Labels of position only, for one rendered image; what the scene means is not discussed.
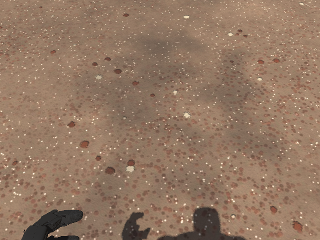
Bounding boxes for left robot hand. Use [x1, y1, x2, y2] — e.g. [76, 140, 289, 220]
[21, 209, 83, 240]

